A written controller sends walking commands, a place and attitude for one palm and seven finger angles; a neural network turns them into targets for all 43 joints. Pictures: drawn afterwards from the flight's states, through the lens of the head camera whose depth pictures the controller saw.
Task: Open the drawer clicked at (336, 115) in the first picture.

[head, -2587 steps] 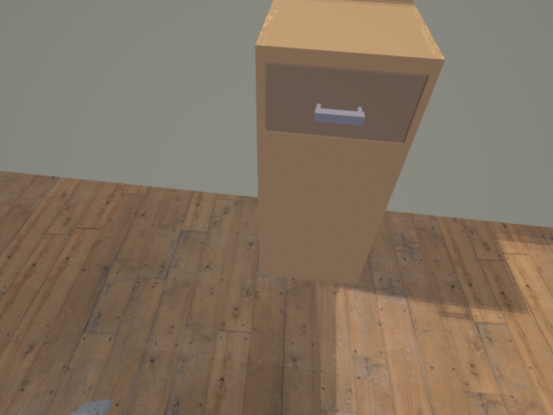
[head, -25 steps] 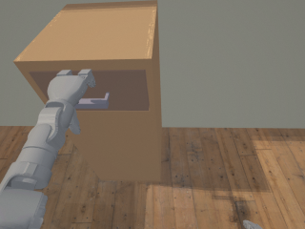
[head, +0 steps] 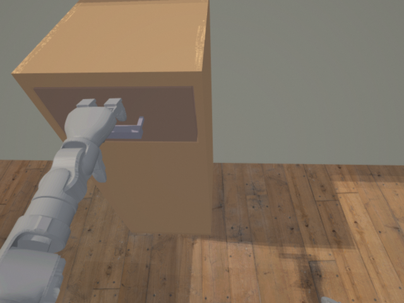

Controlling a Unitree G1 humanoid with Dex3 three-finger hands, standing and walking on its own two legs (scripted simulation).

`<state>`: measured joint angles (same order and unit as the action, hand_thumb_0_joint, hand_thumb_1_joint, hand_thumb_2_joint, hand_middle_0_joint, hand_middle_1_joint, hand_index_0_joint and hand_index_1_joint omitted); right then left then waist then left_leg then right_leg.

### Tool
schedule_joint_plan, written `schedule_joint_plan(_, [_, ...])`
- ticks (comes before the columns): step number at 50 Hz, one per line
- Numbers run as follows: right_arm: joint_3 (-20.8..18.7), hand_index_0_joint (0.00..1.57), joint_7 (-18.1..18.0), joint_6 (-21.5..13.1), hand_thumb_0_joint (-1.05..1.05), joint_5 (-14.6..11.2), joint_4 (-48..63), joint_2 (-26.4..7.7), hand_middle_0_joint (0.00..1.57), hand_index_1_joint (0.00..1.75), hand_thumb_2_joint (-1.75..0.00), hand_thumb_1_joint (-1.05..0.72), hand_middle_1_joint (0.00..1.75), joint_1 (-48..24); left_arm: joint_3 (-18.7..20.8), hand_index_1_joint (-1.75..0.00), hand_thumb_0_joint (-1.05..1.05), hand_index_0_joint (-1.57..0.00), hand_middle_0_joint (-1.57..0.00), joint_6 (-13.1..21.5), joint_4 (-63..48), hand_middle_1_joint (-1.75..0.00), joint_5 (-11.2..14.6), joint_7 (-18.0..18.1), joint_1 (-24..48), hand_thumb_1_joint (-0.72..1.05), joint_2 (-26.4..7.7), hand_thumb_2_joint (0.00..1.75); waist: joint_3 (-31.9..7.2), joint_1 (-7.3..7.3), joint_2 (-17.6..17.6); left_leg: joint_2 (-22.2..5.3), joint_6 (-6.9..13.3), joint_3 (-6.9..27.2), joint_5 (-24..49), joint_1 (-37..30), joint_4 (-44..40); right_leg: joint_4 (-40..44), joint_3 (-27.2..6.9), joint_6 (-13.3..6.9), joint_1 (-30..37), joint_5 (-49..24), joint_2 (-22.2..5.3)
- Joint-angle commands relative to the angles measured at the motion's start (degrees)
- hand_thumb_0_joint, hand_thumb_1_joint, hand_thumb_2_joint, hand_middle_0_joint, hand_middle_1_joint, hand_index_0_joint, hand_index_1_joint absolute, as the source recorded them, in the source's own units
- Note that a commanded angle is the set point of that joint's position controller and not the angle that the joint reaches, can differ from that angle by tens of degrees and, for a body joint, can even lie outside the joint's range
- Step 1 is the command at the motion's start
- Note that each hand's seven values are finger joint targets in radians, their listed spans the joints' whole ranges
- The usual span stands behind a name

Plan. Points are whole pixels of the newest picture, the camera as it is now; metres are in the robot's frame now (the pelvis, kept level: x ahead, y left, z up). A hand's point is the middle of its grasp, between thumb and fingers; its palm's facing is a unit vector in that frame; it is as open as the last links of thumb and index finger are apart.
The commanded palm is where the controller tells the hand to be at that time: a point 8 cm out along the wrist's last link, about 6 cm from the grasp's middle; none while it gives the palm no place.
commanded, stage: lower the fingers behind the handle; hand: left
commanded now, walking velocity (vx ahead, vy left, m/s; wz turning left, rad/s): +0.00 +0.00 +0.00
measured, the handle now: (119, 125) +0.49 +0.24 +0.05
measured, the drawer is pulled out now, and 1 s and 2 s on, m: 0.00 0.00 0.00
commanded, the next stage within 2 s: close the thumb around the handle in 1.22 s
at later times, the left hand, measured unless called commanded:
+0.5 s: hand (113, 144) +0.43 +0.23 +0.06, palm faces +0.02 -0.01 -1.00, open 13.9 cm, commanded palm +0.40 +0.23 +0.11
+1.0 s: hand (116, 149) +0.43 +0.23 +0.05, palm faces +0.00 -0.01 -1.00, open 14.1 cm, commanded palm +0.40 +0.23 +0.09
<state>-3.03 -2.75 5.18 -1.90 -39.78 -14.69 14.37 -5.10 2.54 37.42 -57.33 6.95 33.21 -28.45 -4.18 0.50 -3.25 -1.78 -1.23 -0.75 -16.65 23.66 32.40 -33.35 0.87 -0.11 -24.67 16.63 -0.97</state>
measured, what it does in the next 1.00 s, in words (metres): stands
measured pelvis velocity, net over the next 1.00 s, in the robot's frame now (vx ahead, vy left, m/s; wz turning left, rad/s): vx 0.01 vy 0.00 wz -0.02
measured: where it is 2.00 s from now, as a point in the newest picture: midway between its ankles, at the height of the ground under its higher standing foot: outside the picture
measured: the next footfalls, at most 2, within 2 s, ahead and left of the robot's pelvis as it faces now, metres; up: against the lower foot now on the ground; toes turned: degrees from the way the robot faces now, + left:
none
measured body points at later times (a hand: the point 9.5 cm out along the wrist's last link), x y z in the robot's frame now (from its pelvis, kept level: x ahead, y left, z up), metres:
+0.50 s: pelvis +0.01 +0.01 -0.01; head +0.05 -0.02 +0.44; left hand +0.42 +0.23 +0.12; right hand +0.09 -0.26 -0.14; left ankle -0.01 +0.14 -0.73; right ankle +0.00 -0.12 -0.73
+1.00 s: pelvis +0.01 +0.00 -0.01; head +0.06 -0.02 +0.44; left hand +0.42 +0.23 +0.10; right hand +0.09 -0.27 -0.14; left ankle -0.01 +0.14 -0.73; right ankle +0.00 -0.12 -0.73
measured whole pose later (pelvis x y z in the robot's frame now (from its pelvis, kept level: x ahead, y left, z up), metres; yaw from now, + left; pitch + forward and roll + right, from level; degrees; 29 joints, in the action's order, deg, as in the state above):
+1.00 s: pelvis +0.01 +0.00 -0.01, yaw -1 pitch +12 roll +0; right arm -3.9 -1.9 6.4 -1.1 -38.4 -14.7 15.8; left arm -3.0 2.7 40.6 -60.4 12.4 30.9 -26.1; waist -6.8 -1.2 -2.4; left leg -2.3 -1.0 -1.9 -19.9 29.6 37.9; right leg -38.3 -0.4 0.1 -31.0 19.0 -0.4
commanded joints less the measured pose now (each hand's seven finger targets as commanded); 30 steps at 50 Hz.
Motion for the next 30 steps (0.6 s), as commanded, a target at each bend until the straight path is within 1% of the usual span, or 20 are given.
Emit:
schedule_joint_plan(1, [-2.4, 0.20, -0.8, -1.9, 0.00, 0.0, 6.3, -7.8, 0.20, 0.30, -0.90, -0.90, 0.30, -0.5, 3.7, -1.20, 0.00, -0.30, -0.30, -0.2, -9.7, -1.20, 1.0, 1.1, 24.2, -0.50, -10.3, 0.30, -17.8, -2.39, 3.7, 3.4, 3.3, -1.9, 15.6, -8.9, -1.5, 3.7, 0.5, -1.3, 7.0, -16.2, 2.3])
schedule_joint_plan(3, [-2.3, 0.20, -1.2, -1.5, 0.00, 0.3, 6.3, -8.2, 0.20, 0.30, -0.90, -0.90, 0.30, -0.3, 6.1, -1.20, 0.00, -0.30, -0.30, 0.6, -9.3, -1.20, 1.0, 0.7, 24.6, -0.50, -13.2, 0.30, -18.3, -2.00, 3.9, 3.5, 3.3, -1.8, 15.4, -7.9, -1.5, 3.5, 0.3, -1.4, 8.3, -16.3, 2.1])
schedule_joint_plan(4, [-2.1, 0.20, -1.2, -1.4, 0.00, 0.1, 6.3, -7.8, 0.20, 0.30, -0.90, -0.90, 0.30, -0.3, 6.3, -1.20, 0.00, -0.30, -0.30, 1.1, -8.8, -1.20, 0.8, 0.8, 24.8, -0.50, -13.5, 0.30, -17.7, -1.82, 3.4, 3.6, 3.3, -1.8, 15.3, -7.3, -1.4, 3.2, 0.3, -1.4, 7.9, -16.4, 2.1])
schedule_joint_plan(5, [-2.1, 0.20, -1.3, -1.3, 0.00, 0.2, 6.2, -7.7, 0.20, 0.30, -0.90, -0.90, 0.30, -0.2, 6.8, -1.20, 0.00, -0.30, -0.30, 1.6, -8.1, -1.20, 0.7, 1.0, 24.4, -0.50, -13.5, 0.30, -17.4, -1.72, 4.1, 3.6, 3.3, -1.9, 15.2, -6.9, -1.2, 3.0, 0.3, -1.4, 7.7, -16.5, 2.1])
schedule_joint_plan(8, [-2.3, 0.20, -1.1, -1.4, 0.00, 0.5, 6.3, -7.7, 0.20, 0.30, -0.90, -0.90, 0.30, 0.4, 9.5, -1.20, 0.00, -0.30, -0.30, 3.4, -8.7, -1.20, -0.2, 2.6, 24.5, -0.50, -15.7, 0.30, -19.2, -0.88, 2.2, 3.5, 3.0, -1.7, 17.7, -6.4, -0.6, 1.7, 0.3, -1.8, 8.2, -17.8, 2.4])
schedule_joint_plan(9, [-2.5, 0.20, -0.9, -1.5, 0.00, 0.5, 6.5, -7.2, 0.20, 0.30, -0.90, -0.90, 0.30, 0.6, 9.0, -1.20, 0.00, -0.30, -0.30, 3.7, -8.9, -1.20, -0.3, 3.3, 23.5, -0.50, -14.6, 0.30, -20.2, -0.48, 1.1, 3.5, 3.0, -1.7, 18.3, -6.6, -0.3, 1.2, 0.3, -1.8, 7.8, -18.2, 2.4])
schedule_joint_plan(10, [-2.6, 0.20, -0.6, -1.5, 0.00, 0.6, 6.4, -7.2, 0.20, 0.30, -0.90, -0.90, 0.30, 0.7, 8.8, -1.20, 0.00, -0.30, -0.30, 3.4, -8.0, -1.20, -0.5, 4.2, 22.0, -0.50, -13.7, 0.30, -19.5, -0.54, 0.7, 3.4, 2.9, -2.0, 18.8, -6.5, 0.0, 1.0, 0.4, -1.8, 7.3, -18.7, 2.5])
schedule_joint_plan(12, [-2.8, 0.20, -0.1, -1.6, 0.00, 0.5, 6.6, -7.4, 0.20, 0.30, -0.90, -0.90, 0.30, 0.9, 8.5, -1.20, 0.00, -0.30, -0.30, 2.4, -6.7, -1.20, -0.7, 5.0, 18.8, -0.50, -12.3, 0.30, -19.1, -0.10, 1.3, 3.2, 2.7, -2.1, 19.8, -5.6, 0.1, 0.5, 0.7, -1.9, 6.8, -19.3, 2.6])
schedule_joint_plan(13, [-2.8, 0.20, 0.2, -1.5, 0.00, 0.5, 6.6, -7.7, 0.20, 0.30, -0.90, -0.90, 0.30, 1.1, 8.6, -1.20, 0.00, -0.30, -0.30, 1.8, -5.5, -1.20, -0.8, 5.2, 17.4, -0.50, -12.1, 0.30, -19.1, -0.28, 2.5, 3.1, 2.6, -2.2, 19.6, -5.0, 0.2, 0.5, 0.9, -1.9, 7.1, -18.9, 2.7])
schedule_joint_plan(15, [-3.1, 0.20, 0.6, -1.6, 0.00, 0.4, 7.0, -7.7, 0.20, 0.30, -0.90, -0.90, 0.30, 1.0, 6.8, -1.20, 0.00, -0.30, -0.30, 1.0, -7.8, -1.20, -0.9, 5.8, 18.5, -0.50, -10.6, 0.30, -19.8, -0.55, 1.9, 2.9, 2.7, -2.2, 19.3, -5.6, 0.3, 0.4, 0.7, -1.8, 6.2, -18.8, 2.8])
schedule_joint_plan(16, [-3.1, 0.20, 0.6, -1.6, 0.00, 0.4, 6.9, -7.8, 0.20, 0.30, -0.90, -0.90, 0.30, 1.0, 6.6, -1.20, 0.00, -0.30, -0.30, 0.4, -7.1, -1.20, -1.0, 5.9, 18.4, -0.50, -10.3, 0.30, -19.2, -1.00, 3.3, 2.9, 2.8, -2.2, 18.9, -5.3, 0.4, 0.6, 0.8, -1.7, 6.1, -18.6, 2.8])
schedule_joint_plan(19, [-3.3, 0.20, 0.4, -1.4, 0.00, 0.5, 6.9, -7.9, 0.20, 0.30, -0.90, -0.90, 0.30, 1.3, 7.2, -1.20, 0.00, -0.30, -0.30, 0.1, -9.8, -1.20, -1.4, 6.4, 19.9, -0.50, -11.7, 0.30, -21.9, -1.20, 2.2, 3.0, 3.0, -2.0, 20.3, -6.5, 1.0, 0.1, 0.5, -1.8, 6.7, -19.5, 2.8])
schedule_joint_plan(21, [-3.1, 0.20, 0.3, -1.3, 0.00, 0.4, 6.3, -7.8, 0.20, 0.30, -0.90, -0.90, 0.30, 1.4, 4.9, -1.20, 0.00, -0.30, -0.30, -1.2, -6.6, -1.20, -1.7, 6.3, 19.6, -0.50, -9.1, 0.30, -19.2, -2.08, 3.4, 2.9, 2.9, -2.1, 18.6, -5.6, 0.9, 0.4, 0.9, -1.6, 4.9, -18.2, 2.9])
schedule_joint_plan(23, [-3.0, 0.20, 0.3, -1.1, 0.00, 0.4, 6.3, -8.1, 0.20, 0.30, -0.90, -0.90, 0.30, 1.3, 5.6, -1.20, 0.00, -0.30, -0.30, -1.8, -5.4, -1.20, -1.6, 5.9, 18.4, -0.50, -9.8, 0.30, -18.2, -1.85, 3.4, 2.9, 2.9, -2.1, 18.0, -5.3, 0.6, 0.8, 0.9, -1.8, 5.0, -17.4, 2.9])
schedule_joint_plan(25, [-2.8, 0.20, 0.0, -1.0, 0.00, 0.3, 6.3, -7.9, 0.20, 0.30, -0.90, -0.90, 0.30, 1.1, 4.6, -1.20, 0.00, -0.30, -0.30, -2.1, -4.9, -1.20, -1.7, 5.6, 19.9, -0.50, -9.3, 0.30, -17.8, -2.17, 3.0, 3.0, 3.0, -2.3, 16.3, -5.1, 0.8, 0.7, 0.8, -1.7, 4.2, -16.6, 2.7])
schedule_joint_plan(26, [-2.8, 0.20, -0.1, -1.0, 0.00, 0.4, 6.2, -7.9, 0.20, 0.30, -0.90, -0.90, 0.30, 1.3, 5.1, -1.20, 0.00, -0.30, -0.30, -2.2, -4.0, -1.20, -1.8, 5.5, 19.5, -0.50, -9.8, 0.30, -17.8, -1.98, 4.1, 3.0, 3.1, -2.3, 15.9, -4.6, 0.7, 0.8, 0.7, -1.6, 4.7, -16.5, 2.6])
schedule_joint_plan(27, [-2.7, 0.20, -0.2, -0.9, 0.00, 0.4, 6.4, -7.9, 0.20, 0.30, -0.90, -0.90, 0.30, 1.2, 5.4, -1.20, 0.00, -0.30, -0.30, -2.1, -3.7, -1.20, -1.9, 5.2, 18.6, -0.50, -10.3, 0.30, -18.2, -1.59, 3.2, 3.1, 3.0, -2.4, 16.2, -4.6, 0.7, 0.6, 0.6, -1.8, 4.9, -16.8, 2.6])
schedule_joint_plan(28, [-2.7, 0.20, -0.2, -0.8, 0.00, 0.5, 6.6, -8.1, 0.20, 0.30, -0.90, -0.90, 0.30, 1.3, 6.6, -1.20, 0.00, -0.30, -0.30, -2.0, -3.2, -1.20, -1.8, 4.9, 17.1, -0.50, -11.2, 0.30, -18.3, -1.37, 3.7, 3.1, 3.0, -2.3, 16.5, -4.4, 0.8, 0.6, 0.7, -1.8, 5.5, -16.8, 2.7])
schedule_joint_plan(29, [-2.6, 0.20, -0.2, -0.7, 0.00, 0.5, 6.9, -7.8, 0.20, 0.30, -0.90, -0.90, 0.30, 1.0, 5.9, -1.20, 0.00, -0.30, -0.30, -1.7, -3.5, -1.20, -1.8, 4.7, 16.6, -0.50, -10.6, 0.30, -18.1, -1.18, 2.9, 3.1, 3.0, -2.5, 16.2, -4.1, 0.9, 0.4, 0.5, -1.7, 5.4, -17.0, 2.6])
schedule_joint_plan(30, [-2.6, 0.20, -0.1, -0.7, 0.00, 0.5, 7.2, -7.7, 0.20, 0.30, -0.90, -0.90, 0.30, 0.9, 5.3, -1.20, 0.00, -0.30, -0.30, -1.3, -4.5, -1.20, -1.5, 4.6, 16.1, -0.50, -9.5, 0.30, -18.3, -1.12, 3.3, 3.1, 3.0, -2.4, 16.9, -4.1, 1.0, 0.1, 0.6, -1.8, 5.5, -17.7, 2.6])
